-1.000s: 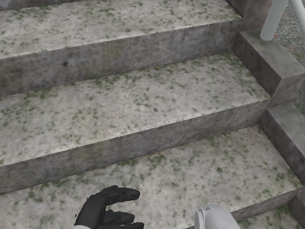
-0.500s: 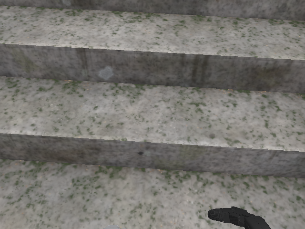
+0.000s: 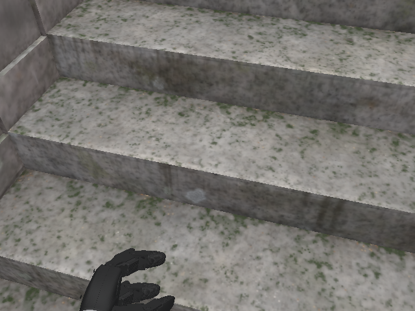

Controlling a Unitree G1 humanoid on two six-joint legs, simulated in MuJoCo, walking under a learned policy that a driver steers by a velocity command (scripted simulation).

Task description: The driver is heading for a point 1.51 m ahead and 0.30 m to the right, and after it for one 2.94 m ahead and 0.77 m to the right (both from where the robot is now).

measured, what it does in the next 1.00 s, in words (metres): climbs: right foot 0.16 m higher, then left foot 0.16 m lower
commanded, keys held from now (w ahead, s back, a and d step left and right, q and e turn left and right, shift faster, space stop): q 0.32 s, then w+q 0.02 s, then w+e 0.66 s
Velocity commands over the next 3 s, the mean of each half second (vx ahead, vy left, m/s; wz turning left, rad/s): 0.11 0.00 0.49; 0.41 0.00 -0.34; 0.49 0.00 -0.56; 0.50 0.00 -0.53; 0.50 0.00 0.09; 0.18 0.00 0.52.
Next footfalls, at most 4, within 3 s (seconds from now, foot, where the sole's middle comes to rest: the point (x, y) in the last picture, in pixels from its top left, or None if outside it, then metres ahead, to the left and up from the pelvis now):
0.02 right None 0.18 -0.13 -0.62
0.64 left None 0.04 0.15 -0.78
0.98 right None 0.26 -0.04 -0.62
1.50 left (181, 256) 0.59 0.08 -0.46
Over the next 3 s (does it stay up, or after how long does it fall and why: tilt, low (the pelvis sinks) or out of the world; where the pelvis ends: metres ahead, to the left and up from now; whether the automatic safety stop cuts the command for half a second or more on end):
stays up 1.03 -0.29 0.62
